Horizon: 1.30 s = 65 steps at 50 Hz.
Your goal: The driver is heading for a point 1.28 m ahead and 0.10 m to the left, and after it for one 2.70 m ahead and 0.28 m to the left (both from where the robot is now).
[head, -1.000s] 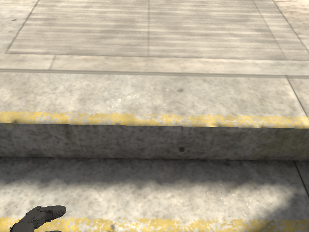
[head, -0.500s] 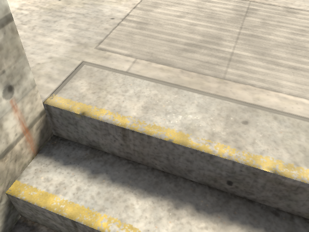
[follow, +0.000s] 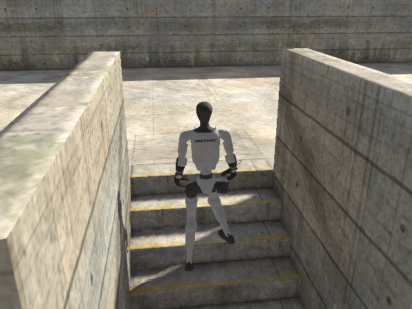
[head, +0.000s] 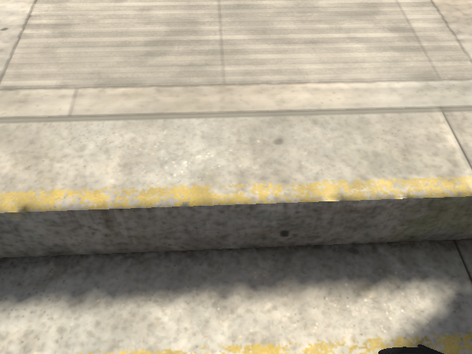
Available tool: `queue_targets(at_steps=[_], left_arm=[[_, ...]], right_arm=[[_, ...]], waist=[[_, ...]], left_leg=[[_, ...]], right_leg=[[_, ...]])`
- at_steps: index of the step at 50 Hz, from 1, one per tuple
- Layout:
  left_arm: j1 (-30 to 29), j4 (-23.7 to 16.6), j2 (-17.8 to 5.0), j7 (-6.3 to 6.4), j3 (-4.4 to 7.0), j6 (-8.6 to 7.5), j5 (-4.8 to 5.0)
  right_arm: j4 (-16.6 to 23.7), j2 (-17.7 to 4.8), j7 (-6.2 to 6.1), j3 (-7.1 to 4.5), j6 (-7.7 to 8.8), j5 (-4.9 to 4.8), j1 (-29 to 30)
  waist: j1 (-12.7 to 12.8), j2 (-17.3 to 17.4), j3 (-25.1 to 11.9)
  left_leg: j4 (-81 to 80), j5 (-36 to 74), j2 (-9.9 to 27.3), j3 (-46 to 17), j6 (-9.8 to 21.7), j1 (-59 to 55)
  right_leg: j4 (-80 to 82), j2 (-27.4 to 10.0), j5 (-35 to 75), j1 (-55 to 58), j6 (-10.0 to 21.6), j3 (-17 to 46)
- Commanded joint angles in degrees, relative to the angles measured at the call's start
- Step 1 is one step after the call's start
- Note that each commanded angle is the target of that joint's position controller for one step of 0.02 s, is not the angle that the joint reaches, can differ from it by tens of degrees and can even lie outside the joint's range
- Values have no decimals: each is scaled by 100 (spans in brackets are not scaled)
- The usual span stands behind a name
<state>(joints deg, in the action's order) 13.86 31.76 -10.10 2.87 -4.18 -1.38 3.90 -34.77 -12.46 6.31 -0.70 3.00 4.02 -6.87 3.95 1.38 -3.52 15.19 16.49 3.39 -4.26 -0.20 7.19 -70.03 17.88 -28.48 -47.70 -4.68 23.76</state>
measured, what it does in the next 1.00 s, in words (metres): walks ahead: right foot 0.18 m higher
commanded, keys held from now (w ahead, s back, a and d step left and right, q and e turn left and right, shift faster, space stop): e+shift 0.14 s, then shift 0.24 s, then w+shift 0.16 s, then w+q+shift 0.46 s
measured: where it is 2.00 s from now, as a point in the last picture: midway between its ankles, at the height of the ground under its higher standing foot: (209, 45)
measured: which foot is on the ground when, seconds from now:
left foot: down 0.00-0.68, up 0.70-1.00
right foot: down 0.00-0.00, up 0.02-0.64, down 0.66-1.00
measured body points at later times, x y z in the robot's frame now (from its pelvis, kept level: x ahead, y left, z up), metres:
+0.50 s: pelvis +0.05 +0.04 -0.06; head +0.07 +0.10 +0.39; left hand +0.37 +0.18 -0.13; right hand -0.14 -0.10 -0.17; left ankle -0.13 +0.13 -0.80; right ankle +0.13 -0.13 -0.47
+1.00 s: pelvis +0.38 -0.02 +0.15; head +0.40 -0.01 +0.60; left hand +0.28 +0.20 +0.00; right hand +0.67 -0.18 +0.14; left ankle +0.50 +0.06 -0.38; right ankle +0.18 -0.09 -0.58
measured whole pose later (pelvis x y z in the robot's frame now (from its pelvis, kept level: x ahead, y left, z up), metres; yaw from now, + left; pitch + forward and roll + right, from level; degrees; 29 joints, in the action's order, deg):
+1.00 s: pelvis +0.38 -0.02 +0.15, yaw +1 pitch +4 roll +1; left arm 29.8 63.9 -9.4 2.3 -0.8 -6.7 3.4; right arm -29.3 -4.0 -1.1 2.9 -0.1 -1.4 8.2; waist -2.2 -2.6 -2.6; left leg 95.0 -17.9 -4.5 6.2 10.4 67.0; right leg -17.8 -2.8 -1.0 4.3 3.2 -15.9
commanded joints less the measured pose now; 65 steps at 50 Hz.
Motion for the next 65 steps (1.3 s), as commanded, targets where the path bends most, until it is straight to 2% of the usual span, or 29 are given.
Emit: queue_targets(at_steps=[1, 3, 7, 10, 19, 26, 28, 29, 30, 31, 32, 33, 34, 35, 36, 39, 41, 43, 45, 47, 50, 51, 52, 53, 54, 57, 60, 62, 65], left_arm=[[1344, -564, -747, -193, 288, 341, -136], [1158, -493, -890, -175, 302, 315, -62], [-385, -103, -242, -319, 142, 54, -547], [-1466, 6, -366, -411, 252, 90, -332], [-2348, 286, -458, -437, 429, 306, -117], [-3038, 203, -96, -661, 295, 449, -156], [-2756, -62, -69, -825, 243, 688, -346], [-2350, 392, 380, -449, 121, 396, -721], [-3678, -631, 126, -897, 53, 924, -403], [-1571, 459, -101, -485, 286, 564, -593], [-995, 634, -155, -330, 270, 370, -483], [-458, 769, -462, -215, 429, 216, -535], [-606, 958, -1157, -215, 714, 82, -728], [452, 1485, -1858, -150, 974, 76, -702], [624, 1615, -1744, -203, 988, -80, -640], [802, 2787, -54, -247, 650, -360, -783], [502, 2777, 544, -159, 424, -451, -782], [642, 2979, 376, -314, 398, -658, -703], [274, 2994, 476, -396, 212, -706, -465], [127, 2520, -130, -63, 196, -673, -56], [-410, 1673, -2620, 77, 962, -938, 171], [-549, 1371, -2408, -109, 1024, -933, 193], [-718, 1131, -1713, -277, 1017, -868, -36], [-823, 424, -706, -495, 775, -889, -662], [-295, -68, -115, -570, 593, -954, -821], [-1372, -933, 907, -424, 85, -829, -1002], [-1759, -1124, 792, -236, 13, -484, -747], [-2901, -1821, 865, -116, -130, -381, -901], [-1983, -1576, 279, -104, 38, -354, -594]], right_arm=[[-607, -573, 405, -63, 207, 34, -1011], [-588, -973, 427, -205, 163, 547, -1346], [-134, -1051, -244, -264, -217, 91, -313], [-603, -367, -259, -15, -113, 125, -1302], [-1835, -294, 75, 196, 140, 353, -2687], [-3123, 231, 307, 482, 114, 602, -3985], [-3040, -183, 355, 431, 161, 337, -3037], [-2422, -41, -547, 168, 351, -968, -2807], [-3465, -956, 227, 360, 253, 292, -3950], [-2429, -718, -659, -25, 465, -764, -2673], [-2420, -1192, -871, -75, 607, -997, -3012], [-2213, -1362, -902, -211, 660, -872, -2645], [-1948, -629, -907, -192, 694, -470, -2694], [-1330, -202, -625, -243, 661, -692, -2147], [-654, 84, -554, -294, 612, -594, -1355], [397, 1423, -641, 211, 354, -301, 339], [403, 1276, -682, 198, -42, -327, -155], [607, 1417, -883, 235, -339, -366, 246], [1084, 1200, -954, 372, -355, -531, 1439], [515, 435, -766, 231, -430, -593, 70], [-123, -318, -744, -106, -442, -513, -1710], [-259, -710, -689, -231, -294, -534, -2329], [-332, -824, -615, -444, -142, -649, -1861], [-586, -1095, -681, -623, -118, -536, -1074], [-406, -947, -702, -514, -228, -383, -557], [-1327, -433, -670, -385, -52, -194, -1661], [-1505, -96, -567, -227, 246, -231, -1388], [-1819, -146, -528, -232, 390, -283, -1802], [-1284, -753, -753, -396, 296, -643, -1428]], waist=[[933, 1196, -466], [405, 522, -1441], [60, 128, -191], [-604, 309, 877], [-408, 858, 488], [-480, 648, 491], [461, 876, 74], [-7, 24, -43], [512, 1944, -415], [694, 743, -701], [777, 1578, -1216], [996, 2502, -1276], [559, 1792, -1199], [757, -558, -1618], [519, -88, -1615], [-246, -283, 943], [-910, -266, 1514], [-1142, -538, 1755], [-1411, 288, 2341], [-1782, 232, 895], [-2508, -978, -1905], [-2600, -1061, -2153], [-2313, -224, -1520], [-1307, 1556, -350], [-579, 367, -1235], [-422, -366, 701], [-99, -359, 1424], [-197, -167, 1558], [145, -680, 43]], left_leg=[[1339, 7283, 1777, 46, 1572, -3625], [2325, 7949, 2839, 158, 2307, -3321], [329, -133, 2159, 76, 2085, -727], [-380, -2881, 1769, -170, 1397, -751], [-209, 1777, 1707, 841, 370, -1707], [-1294, 701, 1566, 1251, 754, -2137], [-1223, 5050, 1406, 1792, 1276, -427], [-729, 6641, 607, 2219, 634, -403], [-1167, 9510, 2224, 663, 1838, 560], [741, 10219, 1198, 1723, 745, -1280], [1897, 10304, 1396, 1162, 790, -1174], [3279, 8654, 1393, 650, 924, -690], [4990, 1826, 830, 147, 775, 717], [8837, -2286, -857, -260, 489, 3075], [10974, -2702, -622, -922, 741, 4306], [12857, -3149, -189, -637, 1238, 6588], [13086, -3818, -285, -767, 1209, 6704], [13843, -4483, -480, -514, 1408, 7426], [10477, -4231, -528, 316, 1376, 6251], [8188, -3159, -928, 1760, 1109, 2155], [6581, -3433, -1127, 1884, 864, 589], [4863, -3521, -1250, 1347, 861, -279], [1983, -2994, -1120, 92, 1302, -110], [2040, 580, -700, -1601, 1827, -456], [1625, -977, -174, -3310, 2473, -883], [533, -3481, -83, -3183, 1967, 147], [28, -3797, -303, -1889, 1437, 2056], [-796, -3970, -387, -1653, 1437, 2560], [-1574, 1393, -303, -1182, 1663, 4131]], right_leg=[[-2219, 339, -1645, -2882, -277, -1369], [-5684, -17, -1670, -4251, -538, -1414], [-5688, -1208, 488, -3517, 69, -1752], [-5114, -1368, 1376, -4332, 330, -1473], [-4247, -1699, 1176, -5217, 1048, -2103], [-4855, -1705, 1253, -5351, 1970, -2854], [-4022, -1573, 1320, -2887, 1961, -4006], [-2588, -1198, 318, -457, 1611, -4667], [-2243, -1080, 102, 105, 1466, -4128], [-1450, -765, -591, 1059, 1510, -4373], [-65, -648, -699, 2203, 1460, -3755], [1037, -842, -944, 3267, 1490, -2643], [2476, -2106, 375, 4238, 1365, -118], [4535, -3553, 3518, 5090, 1999, 3085], [4869, -3962, 2842, 5309, 2299, 2897], [4803, -3588, 569, 3397, 1954, 630], [5485, -3643, 1183, 2454, 1448, -724], [6127, -3598, 1484, 2429, 1157, -1926], [6855, -2555, 2425, 848, 545, -3704], [6887, -2332, 7713, 16, 950, -4325], [3664, -3118, 14019, 3428, 1150, -3798], [1937, -3172, 13621, 3592, 1195, -3437], [-624, -2216, 8061, 3420, 1078, -3318], [-3683, -1082, 2372, 667, 642, -2516], [-5687, -1176, 2401, -554, 748, -1792], [-7273, -1492, 1086, -3015, 1127, -1812], [-6530, -1796, -101, -2856, 1120, -2144], [-4914, -2196, -908, -2591, 1199, -2256], [-1359, -1774, 246, 3309, 973, -3471]])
